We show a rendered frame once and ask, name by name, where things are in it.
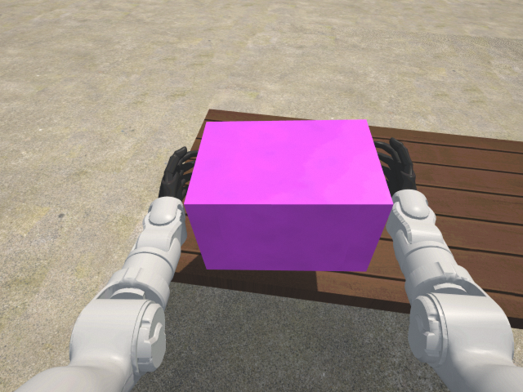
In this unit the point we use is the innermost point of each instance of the robot right forearm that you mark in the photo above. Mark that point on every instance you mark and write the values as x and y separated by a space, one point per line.
424 258

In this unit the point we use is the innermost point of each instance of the left robot hand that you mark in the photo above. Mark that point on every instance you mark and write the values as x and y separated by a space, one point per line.
173 178

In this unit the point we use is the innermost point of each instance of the table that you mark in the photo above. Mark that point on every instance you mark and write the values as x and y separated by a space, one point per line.
474 185

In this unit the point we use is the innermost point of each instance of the right robot hand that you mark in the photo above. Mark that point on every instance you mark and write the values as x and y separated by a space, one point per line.
399 174

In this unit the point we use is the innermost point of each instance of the right robot upper arm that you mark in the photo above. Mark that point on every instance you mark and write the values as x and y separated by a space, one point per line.
466 340

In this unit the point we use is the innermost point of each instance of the carton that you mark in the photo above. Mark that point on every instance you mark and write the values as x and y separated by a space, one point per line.
306 195

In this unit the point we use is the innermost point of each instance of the left robot upper arm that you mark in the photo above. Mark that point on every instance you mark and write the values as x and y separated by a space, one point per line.
116 341

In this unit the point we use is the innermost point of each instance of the robot left forearm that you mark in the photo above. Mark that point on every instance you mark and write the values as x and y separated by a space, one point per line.
152 262

